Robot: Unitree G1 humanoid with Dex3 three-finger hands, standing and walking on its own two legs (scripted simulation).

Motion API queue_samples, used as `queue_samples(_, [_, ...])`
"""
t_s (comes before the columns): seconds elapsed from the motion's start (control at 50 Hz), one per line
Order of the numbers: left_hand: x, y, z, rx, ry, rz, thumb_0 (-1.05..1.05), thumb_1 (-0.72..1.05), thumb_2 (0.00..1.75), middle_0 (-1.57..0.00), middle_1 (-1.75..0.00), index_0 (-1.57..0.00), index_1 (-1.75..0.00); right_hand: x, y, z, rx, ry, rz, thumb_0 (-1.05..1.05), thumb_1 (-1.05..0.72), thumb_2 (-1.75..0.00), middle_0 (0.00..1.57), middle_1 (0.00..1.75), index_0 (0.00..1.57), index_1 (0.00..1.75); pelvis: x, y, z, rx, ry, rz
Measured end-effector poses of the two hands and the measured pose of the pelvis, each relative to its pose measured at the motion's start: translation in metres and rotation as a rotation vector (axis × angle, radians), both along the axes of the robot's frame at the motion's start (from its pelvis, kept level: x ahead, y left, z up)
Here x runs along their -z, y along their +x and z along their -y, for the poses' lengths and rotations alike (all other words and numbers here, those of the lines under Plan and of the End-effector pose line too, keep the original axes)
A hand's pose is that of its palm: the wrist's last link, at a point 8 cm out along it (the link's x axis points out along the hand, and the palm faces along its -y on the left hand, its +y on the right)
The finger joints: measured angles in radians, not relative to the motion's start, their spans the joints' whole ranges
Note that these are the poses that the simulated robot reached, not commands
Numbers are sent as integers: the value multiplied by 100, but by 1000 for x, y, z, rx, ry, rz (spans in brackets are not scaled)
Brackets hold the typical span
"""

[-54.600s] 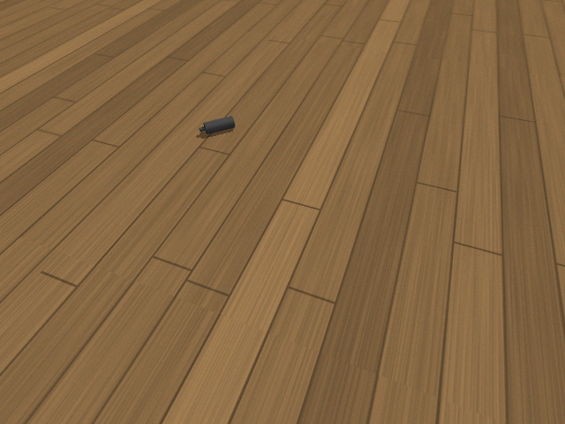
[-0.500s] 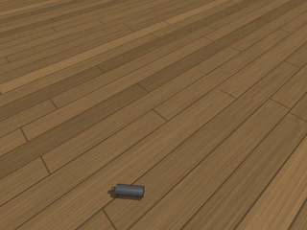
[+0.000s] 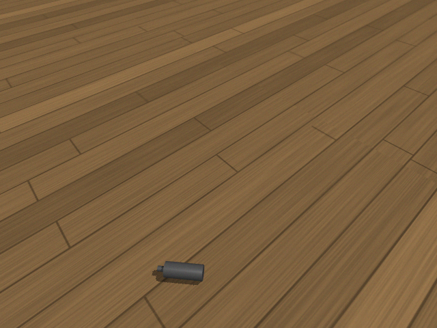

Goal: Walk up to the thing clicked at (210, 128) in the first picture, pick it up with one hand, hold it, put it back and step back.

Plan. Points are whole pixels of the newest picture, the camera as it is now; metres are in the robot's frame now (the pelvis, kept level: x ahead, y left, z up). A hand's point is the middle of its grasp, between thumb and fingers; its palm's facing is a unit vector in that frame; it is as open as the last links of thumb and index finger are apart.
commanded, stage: stand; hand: left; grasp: from above
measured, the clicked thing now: (180, 270) +0.51 +0.22 -0.75
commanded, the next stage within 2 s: step back in 0.20 s
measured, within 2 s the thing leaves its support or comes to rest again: neither
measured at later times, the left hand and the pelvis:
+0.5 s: hand out of the picture +0.10 +0.31 -0.18, palm faces -0.01 -0.92 -0.39, open 7.4 cm; pelvis -0.03 +0.04 -0.03, yaw +1 degrees
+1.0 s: hand out of the picture +0.00 +0.29 -0.16, palm faces -0.07 -0.91 -0.41, open 7.4 cm; pelvis -0.11 +0.04 -0.02, yaw -4 degrees
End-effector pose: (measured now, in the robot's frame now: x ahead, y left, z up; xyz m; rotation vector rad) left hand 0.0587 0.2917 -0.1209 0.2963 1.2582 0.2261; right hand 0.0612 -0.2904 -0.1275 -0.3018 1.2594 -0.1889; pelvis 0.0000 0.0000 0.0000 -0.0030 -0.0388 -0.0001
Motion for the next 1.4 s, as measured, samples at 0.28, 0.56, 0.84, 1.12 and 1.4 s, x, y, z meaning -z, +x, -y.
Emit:
queue_samples(0.28, [1, 9, -7, -16, 11, 9, 1, 91, 90, -20, -30, -20, -30, 3, 8, 6, 1, -10, -6, 1, -90, -89, 20, 30, 20, 30, 4, -2, -2, -3, -6, -15])
queue_samples(0.56, [24, 38, -70, 43, 49, 119, 1, 91, 90, -20, -30, -20, -30, 4, -32, -17, -1, -105, -30, 1, -90, -90, 20, 30, 20, 30, 30, -39, -49, -13, 3, -15])
queue_samples(0.84, [18, -14, -57, 118, 47, 47, 1, 91, 90, -20, -29, -20, -30, 8, -66, -35, 32, -57, 59, 1, -90, -89, 21, 30, 21, 30, 24, -79, -50, 51, 8, -21])
queue_samples(1.12, [-18, -81, -48, 98, 90, 110, 1, 90, 90, -20, -30, -20, -30, 11, -110, -18, 15, -35, 70, 1, -90, -89, 20, 30, 20, 30, 14, -135, -43, 46, 39, -24])
queue_samples(1.4, [15, -160, -90, 55, 33, 132, 1, 91, 90, -20, -30, -20, -30, -9, -195, -58, -51, -90, 64, 1, -90, -89, 21, 30, 21, 30, 22, -218, -74, 0, -14, 20])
